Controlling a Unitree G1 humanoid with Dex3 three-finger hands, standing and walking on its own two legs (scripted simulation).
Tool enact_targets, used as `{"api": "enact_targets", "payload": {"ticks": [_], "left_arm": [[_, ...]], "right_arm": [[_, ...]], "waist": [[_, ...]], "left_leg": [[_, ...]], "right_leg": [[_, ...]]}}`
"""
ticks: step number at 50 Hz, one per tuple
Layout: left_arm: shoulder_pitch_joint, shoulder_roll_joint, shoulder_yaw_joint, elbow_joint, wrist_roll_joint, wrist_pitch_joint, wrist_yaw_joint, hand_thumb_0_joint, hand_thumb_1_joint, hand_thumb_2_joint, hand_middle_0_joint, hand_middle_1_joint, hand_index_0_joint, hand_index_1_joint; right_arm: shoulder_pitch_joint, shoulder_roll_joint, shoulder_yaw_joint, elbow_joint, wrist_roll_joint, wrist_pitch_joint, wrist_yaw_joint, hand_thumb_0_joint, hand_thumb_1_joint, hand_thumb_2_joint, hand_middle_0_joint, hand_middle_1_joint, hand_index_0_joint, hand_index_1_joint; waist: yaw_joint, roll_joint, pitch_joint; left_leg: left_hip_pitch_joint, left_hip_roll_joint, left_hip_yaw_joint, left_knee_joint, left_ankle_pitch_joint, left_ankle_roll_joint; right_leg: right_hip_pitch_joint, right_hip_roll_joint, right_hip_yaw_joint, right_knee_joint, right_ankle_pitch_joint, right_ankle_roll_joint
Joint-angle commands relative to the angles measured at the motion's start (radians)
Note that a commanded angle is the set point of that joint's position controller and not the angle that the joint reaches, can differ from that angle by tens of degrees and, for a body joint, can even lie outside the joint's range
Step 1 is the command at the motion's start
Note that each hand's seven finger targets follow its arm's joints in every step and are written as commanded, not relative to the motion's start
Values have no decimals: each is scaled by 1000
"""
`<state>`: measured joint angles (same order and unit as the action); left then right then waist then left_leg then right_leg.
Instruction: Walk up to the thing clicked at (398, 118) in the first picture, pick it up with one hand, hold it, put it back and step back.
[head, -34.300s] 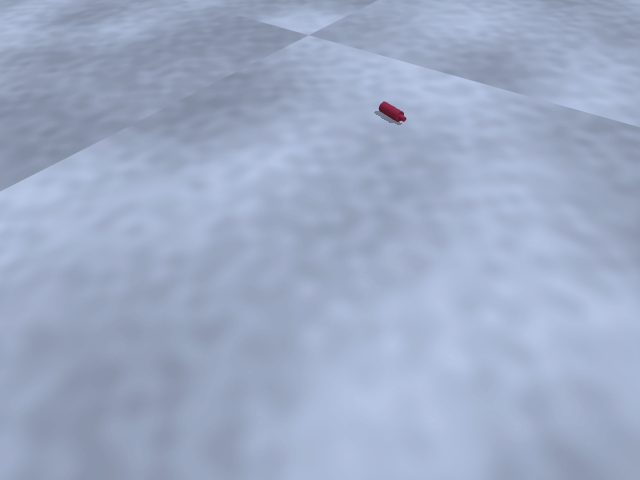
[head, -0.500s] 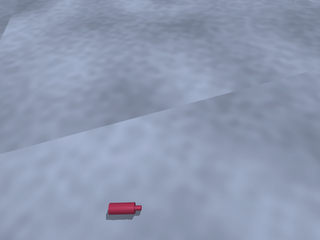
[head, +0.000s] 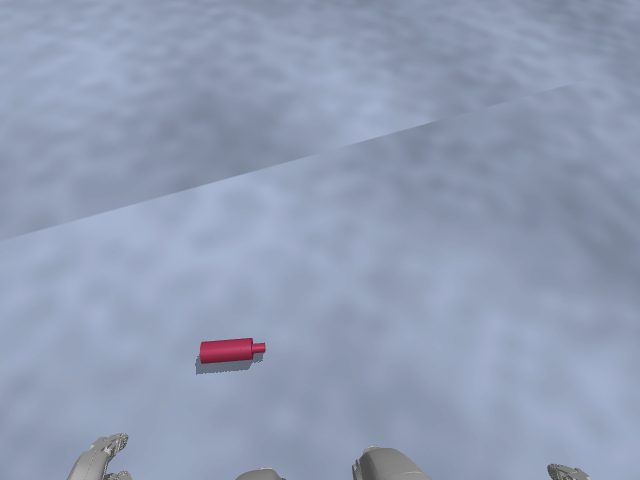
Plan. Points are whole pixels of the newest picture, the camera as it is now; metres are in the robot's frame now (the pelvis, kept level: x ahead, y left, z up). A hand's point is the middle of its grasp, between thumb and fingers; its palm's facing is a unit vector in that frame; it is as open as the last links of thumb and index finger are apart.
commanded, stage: step back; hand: left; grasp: from above
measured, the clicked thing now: (233, 350) +0.49 +0.25 -0.73
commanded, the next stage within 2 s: none
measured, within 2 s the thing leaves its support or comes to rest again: neither
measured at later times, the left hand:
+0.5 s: hand out of the picture +0.02 +0.25 -0.15, palm faces +0.02 -0.93 -0.36, open 7.4 cm
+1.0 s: hand out of the picture -0.20 +0.20 -0.14, palm faces -0.01 -0.91 -0.41, open 7.4 cm
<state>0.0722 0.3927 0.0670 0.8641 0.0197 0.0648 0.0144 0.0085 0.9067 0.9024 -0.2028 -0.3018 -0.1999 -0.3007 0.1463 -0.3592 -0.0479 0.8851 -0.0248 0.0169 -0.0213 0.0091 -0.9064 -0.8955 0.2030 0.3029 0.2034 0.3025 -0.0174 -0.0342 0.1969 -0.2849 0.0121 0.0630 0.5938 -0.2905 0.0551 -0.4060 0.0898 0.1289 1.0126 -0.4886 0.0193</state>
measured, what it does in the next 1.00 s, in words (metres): walks backwards: right foot, then left foot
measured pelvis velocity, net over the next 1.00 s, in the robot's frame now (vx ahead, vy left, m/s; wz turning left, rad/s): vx -0.27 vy -0.06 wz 0.00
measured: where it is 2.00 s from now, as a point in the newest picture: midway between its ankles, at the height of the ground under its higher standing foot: outside the picture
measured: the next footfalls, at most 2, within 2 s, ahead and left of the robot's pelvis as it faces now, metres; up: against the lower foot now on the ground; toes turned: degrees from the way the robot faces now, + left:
right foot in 0.12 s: +0.00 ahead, -0.14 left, +0.00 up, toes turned +2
left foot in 0.44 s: -0.08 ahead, +0.09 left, +0.00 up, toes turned +1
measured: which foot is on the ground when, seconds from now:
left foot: down 0.00-0.16, up 0.18-0.42, down 0.44-0.86, up 0.88-1.00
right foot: up 0.00-0.10, down 0.12-0.46, up 0.48-0.82, down 0.84-1.00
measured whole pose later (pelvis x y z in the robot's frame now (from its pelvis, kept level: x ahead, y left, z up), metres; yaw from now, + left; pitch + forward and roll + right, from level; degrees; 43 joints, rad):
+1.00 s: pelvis -0.27 -0.06 +0.00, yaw +0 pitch -2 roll +1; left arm 0.20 0.34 0.06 0.83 0.04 0.06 0.00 0.01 0.90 0.90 -0.21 -0.30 -0.20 -0.30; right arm 0.18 -0.43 -0.06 0.84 0.00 0.05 -0.02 0.01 -0.91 -0.90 0.20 0.30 0.20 0.30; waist 0.02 0.03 0.15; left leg -0.51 -0.11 -0.12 1.12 -0.46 -0.01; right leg -0.30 -0.02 0.04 0.64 -0.31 0.00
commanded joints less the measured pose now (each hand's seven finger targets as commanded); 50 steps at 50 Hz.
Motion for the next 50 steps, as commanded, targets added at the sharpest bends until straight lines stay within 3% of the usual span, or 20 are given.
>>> {"api": "enact_targets", "payload": {"ticks": [1, 5, 6, 8, 9, 13, 18, 21, 22, 23, 24, 28, 35, 39, 41, 42, 43, 44, 46, 50], "left_arm": [[12, 156, 55, -102, 2, -32, 2, 0, 900, 900, -200, -300, -200, -300], [148, 146, 63, -46, 10, -45, -2, 0, 900, 900, -200, -300, -200, -300], [152, 188, 71, -53, 20, -53, 1, 0, 900, 900, -200, -300, -200, -300], [75, 315, 97, -97, 6, -51, -3, 0, 900, 900, -200, -300, -200, -300], [66, 285, 94, -122, 11, -57, -2, 0, 900, 900, -200, -300, -200, -300], [-15, 205, 72, -157, 13, -49, 15, 0, 900, 900, -200, -300, -200, -300], [51, 199, 67, -177, 14, -36, 14, 0, 900, 900, -200, -300, -200, -300], [47, 186, 50, -190, -3, -15, 1, 0, 900, 900, -200, -300, -200, -300], [78, 147, 44, -197, -6, -13, -4, 0, 900, 900, -200, -300, -200, -300], [9, 168, 53, -215, -9, -17, 6, 0, 900, 900, -200, -300, -200, -300], [-45, 190, 69, -202, 10, -16, 17, 0, 900, 900, -200, -300, -200, -300], [91, 186, 77, -143, -10, -15, 10, 0, 900, 900, -200, -300, -200, -300], [79, 170, 71, -155, 0, -24, -2, 0, 900, 900, -200, -300, -200, -300], [195, 159, 70, -90, 2, -35, -11, 0, 900, 900, -200, -300, -200, -300], [252, 179, 82, -55, 17, -43, -11, 0, 900, 900, -200, -300, -200, -300], [247, 249, 102, -69, 33, -49, -14, 0, 900, 900, -200, -300, -200, -300], [168, 359, 122, -107, 23, -41, -15, 0, 900, 900, -200, -300, -200, -300], [90, 378, 121, -148, 27, -47, -10, 0, 900, 900, -200, -300, -200, -300], [-35, 254, 82, -169, 18, -54, 1, 0, 900, 900, -200, -300, -200, -300], [25, 217, 79, -167, 25, -49, 7, 0, 900, 900, -200, -300, -200, -300]], "right_arm": [[52, -289, -73, -77, 4, -18, -20, 0, -900, -900, 200, 300, 200, 300], [-15, -291, -65, -102, 15, -9, -10, 0, -900, -900, 200, 300, 200, 300], [-15, -259, -56, -105, 23, -10, -8, 0, -900, -900, 200, 300, 200, 300], [-38, -206, -49, -108, 32, -2, -16, 0, -900, -900, 200, 300, 200, 300], [-31, -226, -54, -94, 25, 7, -16, 0, -900, -900, 200, 300, 200, 300], [61, -220, -41, -66, 35, -4, -13, 0, -900, -900, 200, 300, 200, 300], [81, -196, -35, -76, 19, -14, -14, 0, -900, -900, 200, 300, 200, 300], [119, -208, -57, -59, -2, -30, -9, 0, -900, -900, 200, 300, 200, 300], [102, -274, -72, -73, -19, -36, -9, 0, -900, -900, 200, 300, 200, 300], [58, -400, -93, -94, -11, -31, 4, 0, -900, -900, 200, 300, 200, 300], [62, -396, -98, -95, -14, -36, 0, 0, -900, -900, 200, 300, 200, 300], [-20, -276, -65, -115, -4, -40, -18, 0, -900, -900, 200, 300, 200, 300], [48, -285, -75, -138, -7, -25, -14, 0, -900, -900, 200, 300, 200, 300], [-14, -314, -80, -164, -4, -7, -5, 0, -900, -900, 200, 300, 200, 300], [-20, -289, -70, -162, 8, 7, -2, 0, -900, -900, 200, 300, 200, 300], [-8, -238, -58, -172, 14, 9, 0, 0, -900, -900, 200, 300, 200, 300], [-59, -210, -59, -187, 22, 8, -16, 0, -900, -900, 200, 300, 200, 300], [-47, -253, -75, -176, 17, 13, -22, 0, -900, -900, 200, 300, 200, 300], [39, -250, -67, -116, 28, 10, -16, 0, -900, -900, 200, 300, 200, 300], [81, -228, -50, -95, 19, 0, -15, 0, -900, -900, 200, 300, 200, 300]], "waist": [[-25, 174, -268], [41, 164, -304], [38, 83, -322], [50, -238, -250], [52, -185, -218], [15, -114, -196], [40, -181, -252], [10, -93, -261], [25, 69, -270], [-13, 290, -228], [-51, 243, -196], [49, 130, -214], [-24, 189, -241], [27, 247, -288], [52, 202, -291], [48, 12, -247], [83, -250, -203], [66, -249, -144], [-14, -71, -119], [34, -142, -170]], "left_leg": [[305, 262, -272, -61, 611, 168], [122, 230, -247, -7, 452, 105], [22, 186, -218, 40, 345, 52], [-113, -89, -70, 354, -251, -52], [-111, -92, -150, 518, -361, -56], [-131, -116, -167, 538, -234, -69], [-108, -43, -95, 120, -208, -67], [110, -11, -100, -209, 160, -41], [194, 161, -330, -237, 233, 14], [82, 367, -554, -264, 435, 164], [-2, 425, -646, -280, 425, 246], [127, 244, -300, -141, 600, 159], [214, 244, -288, -121, 467, 202], [103, 228, -271, -75, 353, 140], [-54, 159, -241, -16, 192, 56], [-251, 27, -225, 126, -9, -10], [-240, -117, -133, 378, -305, -57], [-190, -78, -226, 563, -331, -68], [-189, -127, -257, 624, -193, -62], [-190, -129, -177, 542, -197, -81]], "right_leg": [[-32, -66, -48, -236, 19, -13], [231, -65, -105, -547, 265, -52], [316, -128, -12, -557, 409, -75], [195, -436, 343, -633, 610, -321], [135, -465, 369, -646, 634, -346], [169, -301, 103, -550, 728, -251], [349, -304, 102, -471, 734, -229], [196, -237, 58, -362, 536, -138], [39, -150, 11, -280, 303, -89], [-50, 0, -82, -93, -109, -40], [-30, -5, 40, 89, -167, -34], [-109, 18, 78, 277, -17, -36], [-53, -27, -11, -41, -32, 21], [159, -68, -100, -426, 108, -20], [315, -74, -100, -584, 241, -54], [344, -222, 162, -626, 156, -100], [97, -456, 392, -731, 170, -269], [-68, -536, 477, -768, 158, -332], [-18, -350, 168, -638, 376, -230], [148, -296, 60, -565, 481, -211]]}}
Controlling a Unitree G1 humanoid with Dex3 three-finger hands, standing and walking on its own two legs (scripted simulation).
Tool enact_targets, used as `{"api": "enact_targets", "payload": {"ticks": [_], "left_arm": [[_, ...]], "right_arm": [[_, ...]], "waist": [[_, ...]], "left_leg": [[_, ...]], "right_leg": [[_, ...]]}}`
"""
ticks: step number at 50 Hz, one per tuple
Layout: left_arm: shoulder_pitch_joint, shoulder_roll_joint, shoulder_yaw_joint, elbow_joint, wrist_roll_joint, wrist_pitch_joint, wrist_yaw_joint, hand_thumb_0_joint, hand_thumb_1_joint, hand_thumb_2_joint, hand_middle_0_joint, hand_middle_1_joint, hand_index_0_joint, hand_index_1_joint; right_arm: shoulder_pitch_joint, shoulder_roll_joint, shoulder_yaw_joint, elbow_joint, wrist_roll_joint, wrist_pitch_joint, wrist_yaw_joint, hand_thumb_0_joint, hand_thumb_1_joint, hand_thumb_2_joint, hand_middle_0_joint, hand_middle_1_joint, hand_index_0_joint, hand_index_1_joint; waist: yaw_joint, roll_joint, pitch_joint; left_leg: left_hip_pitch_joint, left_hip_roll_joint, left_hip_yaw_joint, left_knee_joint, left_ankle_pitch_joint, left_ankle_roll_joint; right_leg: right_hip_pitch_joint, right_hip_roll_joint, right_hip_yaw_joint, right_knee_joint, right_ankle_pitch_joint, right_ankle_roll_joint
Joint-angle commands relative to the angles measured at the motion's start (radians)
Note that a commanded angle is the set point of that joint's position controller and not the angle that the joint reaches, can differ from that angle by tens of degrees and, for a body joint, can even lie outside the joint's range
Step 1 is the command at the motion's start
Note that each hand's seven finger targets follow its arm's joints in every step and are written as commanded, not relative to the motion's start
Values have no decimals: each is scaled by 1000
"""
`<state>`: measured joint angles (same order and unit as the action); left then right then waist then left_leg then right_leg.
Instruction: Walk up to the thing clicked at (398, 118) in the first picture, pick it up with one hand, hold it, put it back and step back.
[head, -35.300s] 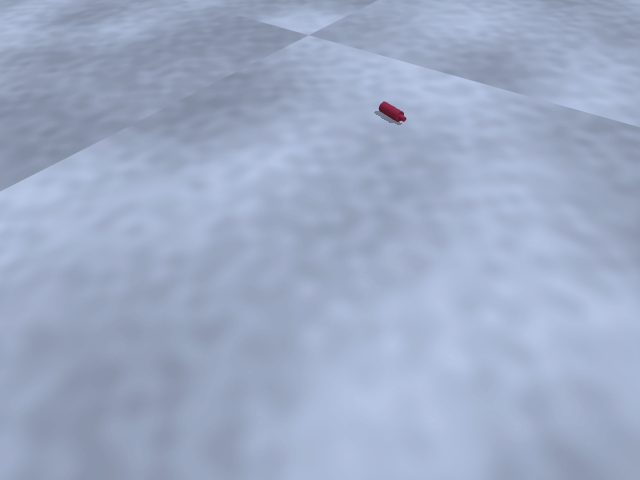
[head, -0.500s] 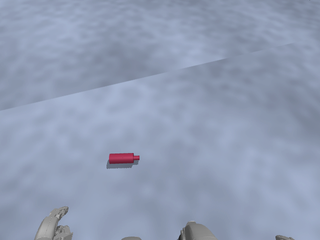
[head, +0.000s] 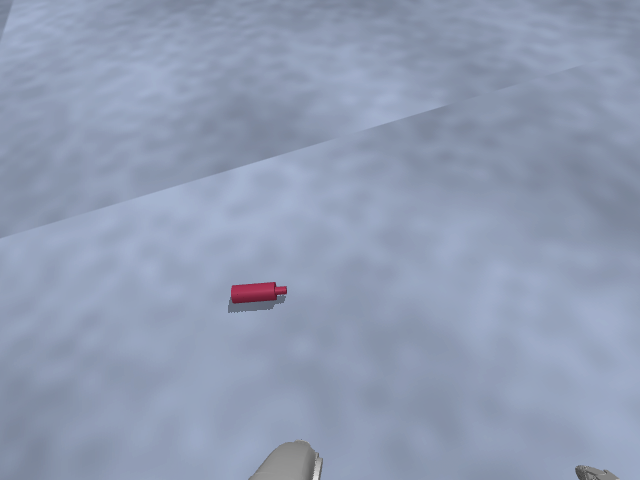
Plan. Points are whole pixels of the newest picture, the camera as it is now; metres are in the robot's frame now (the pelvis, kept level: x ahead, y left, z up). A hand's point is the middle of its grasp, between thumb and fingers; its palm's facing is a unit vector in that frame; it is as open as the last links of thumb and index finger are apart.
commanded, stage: step back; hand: left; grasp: from above
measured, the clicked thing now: (259, 292) +0.77 +0.31 -0.73
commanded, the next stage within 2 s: stand in 1.74 s
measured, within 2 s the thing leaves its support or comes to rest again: neither
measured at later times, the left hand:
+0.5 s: hand out of the picture -0.09 +0.26 -0.15, palm faces +0.00 -0.92 -0.40, open 7.4 cm
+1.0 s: hand out of the picture -0.25 +0.25 -0.14, palm faces +0.10 -0.91 -0.40, open 7.4 cm
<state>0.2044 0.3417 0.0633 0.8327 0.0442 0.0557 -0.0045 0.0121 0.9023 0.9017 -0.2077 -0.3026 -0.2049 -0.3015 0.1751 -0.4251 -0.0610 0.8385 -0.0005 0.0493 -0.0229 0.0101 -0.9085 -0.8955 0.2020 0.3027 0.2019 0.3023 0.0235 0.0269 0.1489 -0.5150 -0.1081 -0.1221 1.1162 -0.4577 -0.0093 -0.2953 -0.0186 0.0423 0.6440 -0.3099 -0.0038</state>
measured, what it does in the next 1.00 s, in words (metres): walks backwards: left foot, then right foot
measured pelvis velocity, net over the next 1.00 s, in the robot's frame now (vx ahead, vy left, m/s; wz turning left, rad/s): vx -0.29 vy -0.04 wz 0.11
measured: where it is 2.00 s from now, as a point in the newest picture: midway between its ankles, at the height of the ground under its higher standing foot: outside the picture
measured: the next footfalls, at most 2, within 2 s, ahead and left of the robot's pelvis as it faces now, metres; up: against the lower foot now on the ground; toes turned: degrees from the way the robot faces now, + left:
left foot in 0.18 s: -0.04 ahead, +0.11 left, +0.00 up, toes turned +3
right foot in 0.54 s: -0.19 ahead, -0.16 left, +0.00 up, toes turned +5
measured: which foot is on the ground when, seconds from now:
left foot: up 0.00-0.16, down 0.18-0.58, up 0.60-0.84, down 0.86-1.00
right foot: down 0.00-0.18, up 0.20-0.52, down 0.54-1.00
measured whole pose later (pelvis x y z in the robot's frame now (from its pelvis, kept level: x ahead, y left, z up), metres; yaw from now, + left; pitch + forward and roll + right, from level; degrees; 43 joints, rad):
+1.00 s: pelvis -0.29 -0.04 +0.00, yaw +6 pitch -3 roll +1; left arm 0.22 0.42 0.07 0.94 0.03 0.03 -0.02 0.01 0.90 0.90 -0.21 -0.30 -0.20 -0.30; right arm 0.29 -0.36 -0.06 0.99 -0.04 -0.01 0.02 0.01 -0.91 -0.90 0.20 0.30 0.20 0.30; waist 0.00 -0.03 0.06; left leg -0.19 -0.02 -0.01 0.54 -0.30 0.02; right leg -0.39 -0.03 0.02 0.86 -0.45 -0.02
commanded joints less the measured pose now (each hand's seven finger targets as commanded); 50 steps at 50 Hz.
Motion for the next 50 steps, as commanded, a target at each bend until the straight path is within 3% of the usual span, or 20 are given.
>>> {"api": "enact_targets", "payload": {"ticks": [1, 5, 8, 10, 11, 14, 21, 26, 27, 28, 29, 30, 33, 39, 42, 43, 45, 46, 48, 50], "left_arm": [[-84, 266, 83, -136, 4, -38, 31, 0, 900, 900, -200, -300, -200, -300], [-53, 275, 80, -136, -9, -29, 42, 0, 900, 900, -200, -300, -200, -300], [-78, 250, 52, -153, -25, -7, 32, 0, 900, 900, -200, -300, -200, -300], [-139, 245, 62, -173, -34, -6, 42, 0, 900, 900, -200, -300, -200, -300], [-165, 260, 75, -155, -18, -2, 50, 0, 900, 900, -200, -300, -200, -300], [-49, 236, 68, -95, -42, 2, 44, 0, 900, 900, -200, -300, -200, -300], [-43, 217, 57, -89, -23, -17, 27, 0, 900, 900, -200, -300, -200, -300], [125, 213, 53, 18, -18, -36, 20, 0, 900, 900, -200, -300, -200, -300], [126, 254, 67, 24, -5, -43, 21, 0, 900, 900, -200, -300, -200, -300], [124, 345, 95, 10, 9, -45, 19, 0, 900, 900, -200, -300, -200, -300], [18, 455, 115, -28, 10, -39, 20, 0, 900, 900, -200, -300, -200, -300], [-46, 432, 108, -58, 3, -48, 25, 0, 900, 900, -200, -300, -200, -300], [-151, 296, 77, -66, 6, -61, 34, 0, 900, 900, -200, -300, -200, -300], [-5, 320, 96, -26, 16, -77, 16, 0, 900, 900, -200, -300, -200, -300], [-67, 327, 82, -24, 2, -60, 4, 0, 900, 900, -200, -300, -200, -300], [-24, 266, 57, -18, 7, -53, 1, 0, 900, 900, -200, -300, -200, -300], [-100, 229, 46, -37, -15, -56, -1, 0, 900, 900, -200, -300, -200, -300], [-164, 303, 68, -31, -6, -63, -3, 0, 900, 900, -200, -300, -200, -300], [-72, 254, 53, 11, -23, -71, -16, 0, 900, 900, -200, -300, -200, -300], [-42, 263, 60, 34, -18, -76, -26, 0, 900, 900, -200, -300, -200, -300]], "right_arm": [[34, -155, -35, -61, -7, -33, -13, 0, -900, -900, 200, 300, 200, 300], [53, -141, -33, -55, -19, -43, -12, 0, -900, -900, 200, 300, 200, 300], [133, -160, -51, -12, -32, -49, -7, 0, -900, -900, 200, 300, 200, 300], [59, -351, -86, -50, -38, -44, 8, 0, -900, -900, 200, 300, 200, 300], [38, -333, -89, -53, -45, -49, 6, 0, -900, -900, 200, 300, 200, 300], [-55, -218, -48, -59, -39, -54, -13, 0, -900, -900, 200, 300, 200, 300], [11, -200, -53, -64, -37, -35, -6, 0, -900, -900, 200, 300, 200, 300], [-69, -240, -58, -74, -24, -2, 6, 0, -900, -900, 200, 300, 200, 300], [-74, -202, -46, -81, -20, -1, 10, 0, -900, -900, 200, 300, 200, 300], [-88, -133, -28, -107, -12, -10, 10, 0, -900, -900, 200, 300, 200, 300], [-130, -148, -42, -107, -17, -3, -10, 0, -900, -900, 200, 300, 200, 300], [-123, -190, -56, -94, -19, 4, -10, 0, -900, -900, 200, 300, 200, 300], [-17, -169, -46, -27, -9, -12, 3, 0, -900, -900, 200, 300, 200, 300], [-57, -161, -42, -14, -35, -46, 31, 0, -900, -900, 200, 300, 200, 300], [92, -142, -50, 68, -29, -70, 33, 0, -900, -900, 200, 300, 200, 300], [127, -159, -64, 96, -37, -80, 27, 0, -900, -900, 200, 300, 200, 300], [120, -321, -86, 72, -57, -92, 19, 0, -900, -900, 200, 300, 200, 300], [76, -322, -93, 63, -39, -96, 22, 0, -900, -900, 200, 300, 200, 300], [1, -219, -55, 51, -44, -111, 16, 0, -900, -900, 200, 300, 200, 300], [23, -236, -64, 60, -42, -109, 20, 0, -900, -900, 200, 300, 200, 300]], "waist": [[9, -219, -128], [20, -248, -197], [-29, -138, -211], [-63, 219, -190], [-69, 159, -151], [18, 59, -145], [-55, 128, -210], [17, 172, -295], [21, 87, -264], [34, -180, -204], [70, -339, -125], [34, -251, -51], [-41, -118, -67], [66, -232, -90], [-18, -201, -120], [-35, -73, -135], [-67, 166, -84], [-73, 84, 15], [-14, 24, -23], [-27, 111, -46]], "left_leg": [[15, 10, 21, -57, -60, -18], [84, 75, 80, -376, -68, -2], [327, 112, 62, -727, 286, 34], [255, 499, -408, -792, 537, 275], [149, 518, -438, -800, 538, 311], [250, 372, -149, -690, 684, 229], [445, 357, -104, -647, 623, 257], [323, 333, -68, -585, 425, 176], [178, 275, -45, -531, 281, 116], [-67, 99, 16, -365, 33, 40], [-19, 40, 5, -118, -152, -4], [21, 68, -97, 27, -116, -15], [30, 3, -39, 64, 45, -12], [21, 93, 58, -358, -92, -22], [349, 78, 156, -718, 68, 20], [484, 76, 111, -788, 96, 25], [367, 456, -526, -949, -475, 209], [214, 491, -533, -989, -494, 267], [302, 359, -281, -885, -185, 191], [237, 334, -193, -871, -176, 182]], "right_leg": [[105, -210, 166, -192, 327, -199], [243, -261, 195, -107, 510, -202], [55, -170, 116, 24, 325, -101], [-160, 72, -4, 373, -340, -6], [-121, 85, 118, 542, -364, -10], [-196, 115, 159, 686, -223, -17], [-147, 73, 35, 312, -230, 44], [147, 49, -68, -238, -4, -18], [200, 8, 30, -238, 0, -44], [211, -191, 347, -299, -102, -112], [-99, -418, 547, -403, -164, -281], [-233, -433, 545, -426, -212, -291], [-115, -204, 172, -272, -26, -163], [121, -249, 262, -324, -449, -179], [-17, -204, 142, -244, -340, -135], [-104, -137, 60, -92, -289, -106], [-356, -6, -31, 213, -263, -11], [-285, -43, 44, 292, -238, -17], [-250, -46, 43, 244, -123, -16], [-141, -30, -20, 180, -135, -11]]}}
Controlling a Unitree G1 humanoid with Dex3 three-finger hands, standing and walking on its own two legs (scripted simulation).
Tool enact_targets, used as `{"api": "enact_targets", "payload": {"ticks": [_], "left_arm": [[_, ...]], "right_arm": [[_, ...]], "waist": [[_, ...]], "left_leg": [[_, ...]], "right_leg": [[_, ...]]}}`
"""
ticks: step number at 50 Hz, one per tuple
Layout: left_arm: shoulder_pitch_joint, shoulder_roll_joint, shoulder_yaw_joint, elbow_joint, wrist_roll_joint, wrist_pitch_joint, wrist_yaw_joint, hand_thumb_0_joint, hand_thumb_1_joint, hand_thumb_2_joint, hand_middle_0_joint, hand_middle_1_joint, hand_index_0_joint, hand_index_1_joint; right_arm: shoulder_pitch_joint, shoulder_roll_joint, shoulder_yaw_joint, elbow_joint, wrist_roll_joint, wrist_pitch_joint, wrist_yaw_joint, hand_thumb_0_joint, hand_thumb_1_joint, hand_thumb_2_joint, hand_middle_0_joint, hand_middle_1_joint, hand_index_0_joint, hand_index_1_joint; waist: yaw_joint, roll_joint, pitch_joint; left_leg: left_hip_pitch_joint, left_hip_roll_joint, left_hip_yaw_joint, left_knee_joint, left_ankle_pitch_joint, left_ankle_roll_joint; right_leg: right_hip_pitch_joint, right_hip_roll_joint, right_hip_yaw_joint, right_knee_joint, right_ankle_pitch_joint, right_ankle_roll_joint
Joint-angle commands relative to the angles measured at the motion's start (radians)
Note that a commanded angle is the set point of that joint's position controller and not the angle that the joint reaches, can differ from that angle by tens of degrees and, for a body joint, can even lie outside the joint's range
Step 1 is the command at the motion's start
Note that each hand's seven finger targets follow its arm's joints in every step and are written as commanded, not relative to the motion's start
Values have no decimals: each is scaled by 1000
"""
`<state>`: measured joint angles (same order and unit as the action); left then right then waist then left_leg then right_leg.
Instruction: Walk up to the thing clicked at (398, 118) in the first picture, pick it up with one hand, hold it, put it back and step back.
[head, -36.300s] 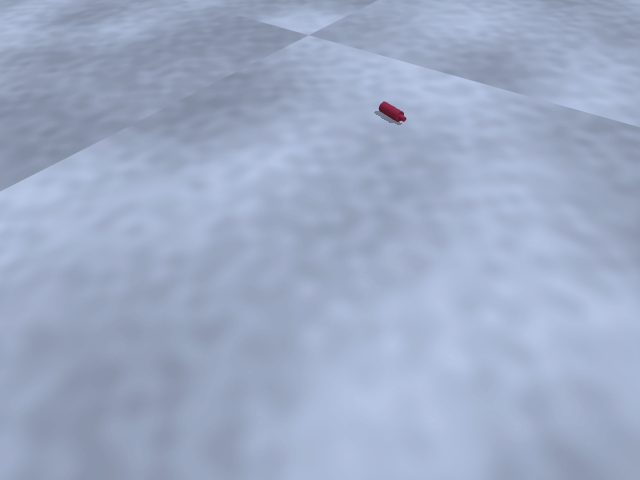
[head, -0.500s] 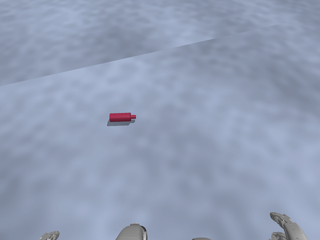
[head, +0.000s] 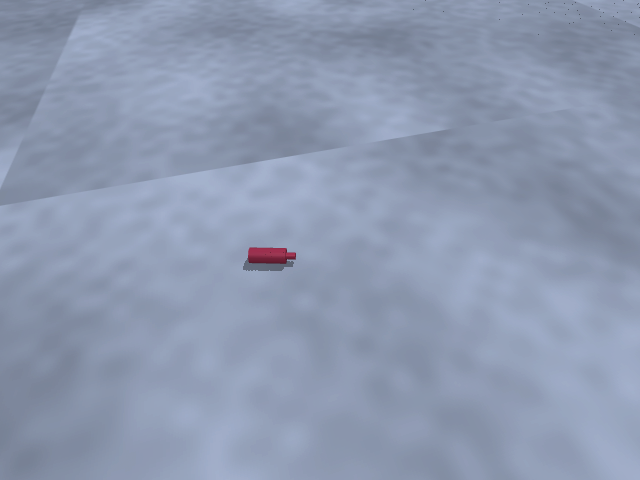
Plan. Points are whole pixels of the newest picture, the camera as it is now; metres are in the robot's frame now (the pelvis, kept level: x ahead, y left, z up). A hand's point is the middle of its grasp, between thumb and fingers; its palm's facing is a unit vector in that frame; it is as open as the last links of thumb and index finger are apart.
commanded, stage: step back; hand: left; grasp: from above
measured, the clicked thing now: (272, 255) +1.09 +0.23 -0.73
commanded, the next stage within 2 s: stand in 0.74 s
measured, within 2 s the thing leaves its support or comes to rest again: neither
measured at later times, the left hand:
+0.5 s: hand out of the picture +0.10 +0.26 -0.16, palm faces +0.02 -0.93 -0.37, open 7.4 cm
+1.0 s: hand (158, 475) +0.18 +0.25 -0.13, palm faces -0.03 -0.94 -0.35, open 7.4 cm
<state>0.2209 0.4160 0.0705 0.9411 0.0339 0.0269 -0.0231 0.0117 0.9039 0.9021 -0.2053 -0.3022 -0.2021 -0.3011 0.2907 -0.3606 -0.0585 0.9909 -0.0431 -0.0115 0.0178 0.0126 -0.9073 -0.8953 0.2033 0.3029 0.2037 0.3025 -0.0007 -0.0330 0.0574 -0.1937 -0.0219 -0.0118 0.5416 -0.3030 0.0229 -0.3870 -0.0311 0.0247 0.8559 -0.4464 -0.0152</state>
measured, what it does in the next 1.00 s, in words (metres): steps on the spot: left foot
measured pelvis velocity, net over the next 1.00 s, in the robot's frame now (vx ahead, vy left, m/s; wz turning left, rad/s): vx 0.07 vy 0.00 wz -0.02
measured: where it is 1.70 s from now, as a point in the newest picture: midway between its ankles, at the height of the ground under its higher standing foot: outside the picture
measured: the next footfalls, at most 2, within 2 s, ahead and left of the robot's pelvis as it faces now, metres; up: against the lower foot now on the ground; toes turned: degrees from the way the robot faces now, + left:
left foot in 0.44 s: +0.14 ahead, +0.13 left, +0.00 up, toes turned +2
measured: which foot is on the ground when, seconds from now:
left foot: down 0.00-0.16, up 0.18-0.42, down 0.44-1.00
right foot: down 0.00-1.00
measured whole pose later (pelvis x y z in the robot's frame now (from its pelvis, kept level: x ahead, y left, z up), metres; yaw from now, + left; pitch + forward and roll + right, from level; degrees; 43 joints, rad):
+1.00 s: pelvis +0.07 +0.00 +0.01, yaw -1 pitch -3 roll +0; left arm 0.06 0.34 -0.01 1.11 0.01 -0.02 0.00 0.01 0.90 0.90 -0.21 -0.30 -0.20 -0.30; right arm 0.03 -0.34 -0.02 1.12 -0.01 -0.01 0.01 0.01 -0.91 -0.90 0.20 0.30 0.20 0.30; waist 0.00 0.01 0.06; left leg -0.16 0.03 0.05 0.37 -0.16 -0.01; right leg -0.08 -0.02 0.01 0.37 -0.24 0.02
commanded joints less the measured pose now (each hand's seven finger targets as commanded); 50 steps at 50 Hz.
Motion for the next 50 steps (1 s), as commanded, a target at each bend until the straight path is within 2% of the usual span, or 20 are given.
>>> {"api": "enact_targets", "payload": {"ticks": [1, 4, 6, 7, 8, 9, 10, 11, 15, 18, 20, 21, 22, 23, 24, 27, 29, 34, 38, 50], "left_arm": [[-58, 181, 53, -71, -6, -47, -12, 0, 900, 900, -200, -300, -200, -300], [-17, 165, 58, -52, -4, -52, -9, 0, 900, 900, -200, -300, -200, -300], [61, 171, 65, -16, 9, -63, 5, 0, 900, 900, -200, -300, -200, -300], [90, 215, 79, -16, 19, -70, 14, 0, 900, 900, -200, -300, -200, -300], [111, 307, 95, -23, 21, -78, 19, 0, 900, 900, -200, -300, -200, -300], [32, 328, 100, -59, 18, -83, 18, 0, 900, 900, -200, -300, -200, -300], [-4, 300, 94, -72, 6, -89, 20, 0, 900, 900, -200, -300, -200, -300], [-26, 268, 83, -70, 0, -96, 23, 0, 900, 900, -200, -300, -200, -300], [-42, 226, 62, -70, 0, -104, 23, 0, 900, 900, -200, -300, -200, -300], [-73, 221, 43, -73, -8, -94, 25, 0, 900, 900, -200, -300, -200, -300], [-76, 208, 23, -69, -20, -81, 27, 0, 900, 900, -200, -300, -200, -300], [-72, 178, 11, -72, -22, -76, 28, 0, 900, 900, -200, -300, -200, -300], [-48, 140, -4, -74, -29, -73, 29, 0, 900, 900, -200, -300, -200, -300], [-31, 123, -8, -59, -45, -62, 32, 0, 900, 900, -200, -300, -200, -300], [-33, 158, 5, -33, -40, -53, 38, 0, 900, 900, -200, -300, -200, -300], [-22, 159, 0, 13, -27, -63, 38, 0, 900, 900, -200, -300, -200, -300], [-52, 187, 6, 23, -27, -69, 36, 0, 900, 900, -200, -300, -200, -300], [-103, 176, 4, 53, -30, -71, 40, 0, 900, 900, -200, -300, -200, -300], [-126, 134, -26, 88, -37, -69, 31, 0, 900, 900, -200, -300, -200, -300], [-193, 151, -29, 121, -31, -71, 32, 0, 900, 900, -200, -300, -200, -300]], "right_arm": [[-93, -301, -70, -94, -4, -45, -17, 0, -900, -900, 200, 300, 200, 300], [-119, -298, -69, -109, -2, -24, -15, 0, -900, -900, 200, 300, 200, 300], [-107, -235, -51, -113, 2, -9, -14, 0, -900, -900, 200, 300, 200, 300], [-98, -176, -33, -131, 8, -9, -16, 0, -900, -900, 200, 300, 200, 300], [-132, -155, -28, -150, 8, -11, -24, 0, -900, -900, 200, 300, 200, 300], [-128, -231, -52, -134, 3, -11, -31, 0, -900, -900, 200, 300, 200, 300], [-75, -253, -57, -110, 11, -17, -28, 0, -900, -900, 200, 300, 200, 300], [-46, -241, -56, -89, 14, -21, -24, 0, -900, -900, 200, 300, 200, 300], [-19, -207, -48, -63, 8, -18, -10, 0, -900, -900, 200, 300, 200, 300], [-53, -175, -40, -64, 9, -19, -10, 0, -900, -900, 200, 300, 200, 300], [-61, -173, -41, -48, 11, -21, -18, 0, -900, -900, 200, 300, 200, 300], [-44, -186, -43, -38, 9, -25, -26, 0, -900, -900, 200, 300, 200, 300], [-54, -223, -48, -41, 6, -31, -32, 0, -900, -900, 200, 300, 200, 300], [-136, -267, -46, -65, 13, -34, -33, 0, -900, -900, 200, 300, 200, 300], [-164, -300, -50, -65, 19, -30, -29, 0, -900, -900, 200, 300, 200, 300], [-230, -240, -26, -47, 22, -23, -27, 0, -900, -900, 200, 300, 200, 300], [-237, -214, -15, -29, 28, -22, -28, 0, -900, -900, 200, 300, 200, 300], [-260, -203, -10, 16, 33, -26, -29, 0, -900, -900, 200, 300, 200, 300], [-259, -201, 1, 45, 39, -28, -23, 0, -900, -900, 200, 300, 200, 300], [-306, -184, 8, 79, 36, -30, -17, 0, -900, -900, 200, 300, 200, 300]], "waist": [[-9, 196, 36], [20, 207, 31], [58, 99, -3], [72, -43, -3], [100, -202, 10], [77, -99, 82], [52, -30, 102], [29, -7, 93], [21, -75, 30], [15, -126, -19], [-6, -89, -51], [-20, -46, -76], [-7, 58, -109], [22, 147, -118], [22, 152, -113], [43, 152, -108], [24, 115, -103], [13, 54, -158], [1, 42, -150], [4, 24, -119]], "left_leg": [[-114, 237, -281, -294, -338, 143], [-206, 212, -212, -225, -366, 117], [-296, 139, -132, -26, -357, 78], [-440, 69, -79, 169, -327, 37], [-509, -42, -29, 405, -317, 4], [-458, 18, -142, 483, -276, -4], [-443, 36, -153, 498, -216, 0], [-436, 48, -154, 479, -159, 0], [-256, 64, -74, 324, -112, -25], [-102, 56, 27, 120, -67, -28], [22, 31, 56, -14, 86, -21], [73, 48, 18, -73, 175, -7], [113, 155, -114, -94, 265, 24], [7, 289, -298, -154, 183, 106], [-87, 327, -304, -166, 135, 167], [-92, 230, -167, -105, 192, 70], [-80, 169, -102, -78, 194, 27], [38, 172, -60, -65, 399, 27], [108, 170, -70, -129, 404, 16], [134, 165, -48, -224, 379, -13]], "right_leg": [[6, -7, -16, -76, -2, 4], [178, 34, -60, -252, 70, -9], [356, 68, -56, -381, 89, -13], [443, -42, 182, -484, -84, -61], [333, -295, 579, -677, -398, -162], [188, -383, 648, -698, -454, -234], [176, -349, 562, -670, -393, -232], [195, -293, 461, -635, -283, -194], [113, -220, 225, -560, 44, -160], [89, -195, 123, -462, 309, -144], [50, -159, 79, -355, 449, -109], [45, -139, 64, -292, 495, -77], [12, -91, 37, -238, 430, -40], [47, 7, -12, -176, 191, 0], [151, 11, -21, -178, 17, -4], [215, -26, 26, -326, 203, -17], [218, -60, 75, -363, 330, -26], [244, -77, 69, -392, 484, -16], [248, -82, 61, -451, 473, -6], [295, -105, 56, -556, 462, 4]]}}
